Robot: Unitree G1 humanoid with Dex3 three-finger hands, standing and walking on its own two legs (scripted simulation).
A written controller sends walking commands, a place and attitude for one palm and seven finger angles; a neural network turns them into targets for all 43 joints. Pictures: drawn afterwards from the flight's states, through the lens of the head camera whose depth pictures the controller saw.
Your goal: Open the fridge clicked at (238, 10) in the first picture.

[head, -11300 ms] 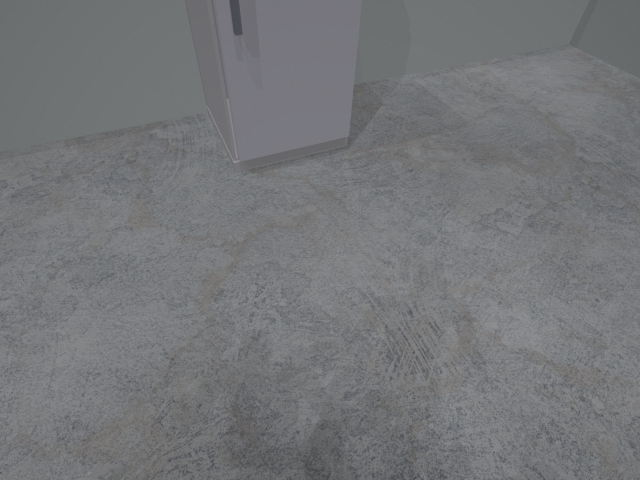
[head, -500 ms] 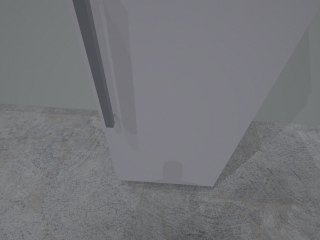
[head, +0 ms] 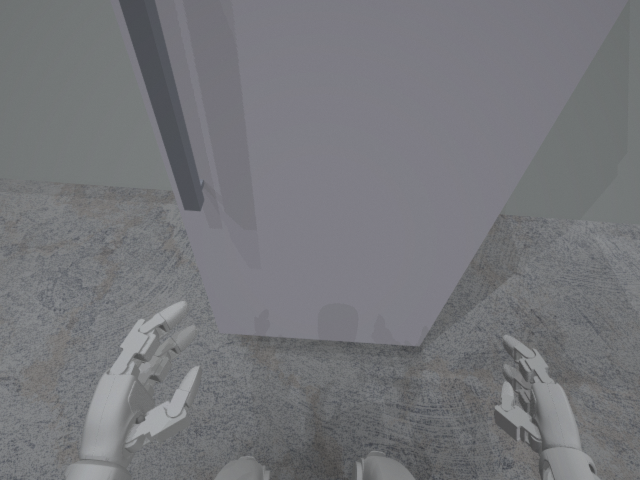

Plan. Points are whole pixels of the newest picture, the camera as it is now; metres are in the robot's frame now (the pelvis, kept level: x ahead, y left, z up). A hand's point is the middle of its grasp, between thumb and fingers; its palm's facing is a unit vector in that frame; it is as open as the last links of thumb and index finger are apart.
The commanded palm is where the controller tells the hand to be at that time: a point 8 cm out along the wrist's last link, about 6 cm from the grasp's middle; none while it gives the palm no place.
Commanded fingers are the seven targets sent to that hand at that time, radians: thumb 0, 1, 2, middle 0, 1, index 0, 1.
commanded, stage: raise the hand to about handle height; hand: left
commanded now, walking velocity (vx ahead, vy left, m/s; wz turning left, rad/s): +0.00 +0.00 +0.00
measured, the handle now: (158, 48) +0.55 +0.24 +0.25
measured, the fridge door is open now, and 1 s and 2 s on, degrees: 0 0 0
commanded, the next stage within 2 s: move the hooked fingers beside the handle in 1.70 s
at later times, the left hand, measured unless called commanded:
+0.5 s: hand (108, 364) +0.22 +0.23 +0.09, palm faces +0.08 -0.99 -0.08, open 11.4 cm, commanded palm +0.18 +0.28 +0.10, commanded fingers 0.00 -0.17 0.44 -0.28 -0.99 -0.28 -0.99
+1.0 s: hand (51, 295) +0.26 +0.28 +0.14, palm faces +0.10 -0.99 -0.07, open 13.8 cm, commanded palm +0.23 +0.33 +0.15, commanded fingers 0.00 -0.50 0.30 -0.30 -1.20 -0.30 -1.20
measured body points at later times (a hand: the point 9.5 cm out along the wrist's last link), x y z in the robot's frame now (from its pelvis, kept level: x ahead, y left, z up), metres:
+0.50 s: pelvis +0.00 +0.00 +0.02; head +0.05 +0.00 +0.47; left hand +0.21 +0.28 +0.10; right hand +0.16 -0.25 -0.07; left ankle +0.01 +0.13 -0.66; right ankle +0.05 -0.09 -0.66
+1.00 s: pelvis +0.02 +0.02 +0.05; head +0.04 +0.02 +0.50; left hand +0.25 +0.33 +0.15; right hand +0.22 -0.20 -0.01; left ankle +0.01 +0.13 -0.66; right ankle +0.05 -0.09 -0.66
